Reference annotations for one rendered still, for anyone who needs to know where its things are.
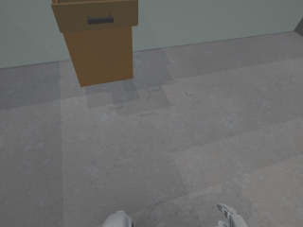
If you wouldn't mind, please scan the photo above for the cabinet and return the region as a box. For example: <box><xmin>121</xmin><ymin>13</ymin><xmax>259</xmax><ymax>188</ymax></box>
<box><xmin>51</xmin><ymin>0</ymin><xmax>134</xmax><ymax>87</ymax></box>

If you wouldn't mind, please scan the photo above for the robot left thigh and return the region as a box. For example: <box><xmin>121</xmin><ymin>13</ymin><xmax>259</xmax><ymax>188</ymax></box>
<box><xmin>100</xmin><ymin>213</ymin><xmax>133</xmax><ymax>227</ymax></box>

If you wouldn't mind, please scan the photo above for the handle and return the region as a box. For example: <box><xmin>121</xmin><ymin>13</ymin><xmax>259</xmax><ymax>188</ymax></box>
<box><xmin>86</xmin><ymin>14</ymin><xmax>114</xmax><ymax>25</ymax></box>

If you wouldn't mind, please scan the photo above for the right robot hand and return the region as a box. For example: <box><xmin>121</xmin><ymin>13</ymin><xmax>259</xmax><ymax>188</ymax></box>
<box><xmin>215</xmin><ymin>202</ymin><xmax>247</xmax><ymax>227</ymax></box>

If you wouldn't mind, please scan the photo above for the drawer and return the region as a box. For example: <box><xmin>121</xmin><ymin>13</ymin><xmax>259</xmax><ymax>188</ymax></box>
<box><xmin>51</xmin><ymin>0</ymin><xmax>138</xmax><ymax>33</ymax></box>

